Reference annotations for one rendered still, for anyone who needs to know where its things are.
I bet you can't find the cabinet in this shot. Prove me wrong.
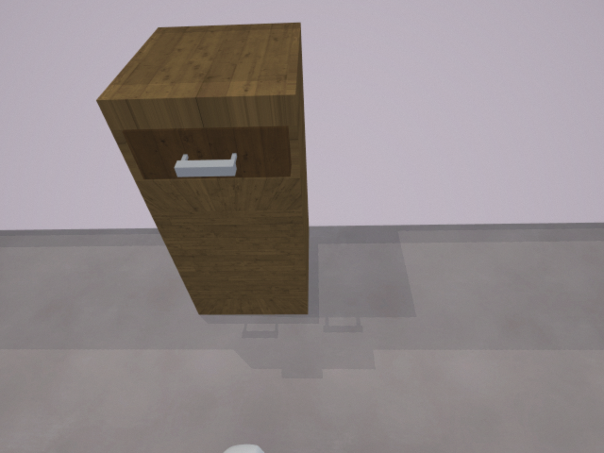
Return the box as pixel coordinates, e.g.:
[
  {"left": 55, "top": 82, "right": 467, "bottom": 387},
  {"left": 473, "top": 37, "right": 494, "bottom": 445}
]
[{"left": 96, "top": 23, "right": 309, "bottom": 315}]

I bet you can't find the handle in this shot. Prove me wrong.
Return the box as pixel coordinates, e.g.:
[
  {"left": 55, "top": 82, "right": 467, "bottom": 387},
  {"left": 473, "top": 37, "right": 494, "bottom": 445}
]
[{"left": 175, "top": 153, "right": 237, "bottom": 177}]

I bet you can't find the drawer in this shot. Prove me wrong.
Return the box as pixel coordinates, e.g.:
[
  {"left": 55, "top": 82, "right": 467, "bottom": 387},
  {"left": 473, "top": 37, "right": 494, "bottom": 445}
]
[{"left": 122, "top": 126, "right": 292, "bottom": 179}]

